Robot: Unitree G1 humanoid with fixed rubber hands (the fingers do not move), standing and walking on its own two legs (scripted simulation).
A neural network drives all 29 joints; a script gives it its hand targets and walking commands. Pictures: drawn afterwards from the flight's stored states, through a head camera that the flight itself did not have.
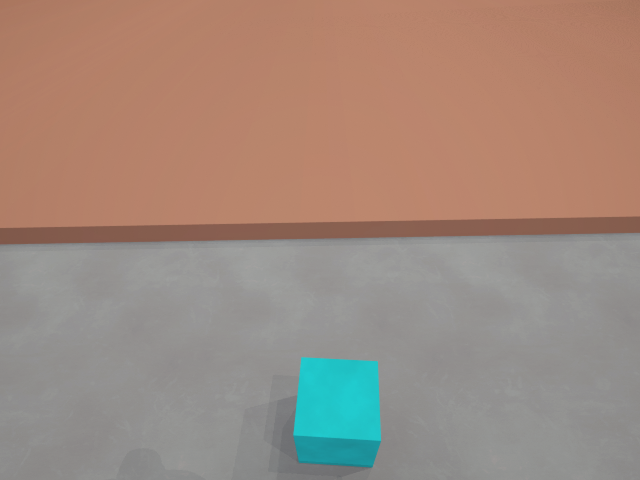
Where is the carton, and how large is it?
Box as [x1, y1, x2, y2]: [293, 357, 380, 466]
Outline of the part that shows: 301,357 293,434 299,462 372,466 380,442 377,361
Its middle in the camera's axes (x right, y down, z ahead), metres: +0.04 +0.50 +1.09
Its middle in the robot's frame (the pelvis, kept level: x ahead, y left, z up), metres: +0.44 -0.01 -0.66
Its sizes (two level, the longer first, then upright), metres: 0.210 0.200 0.250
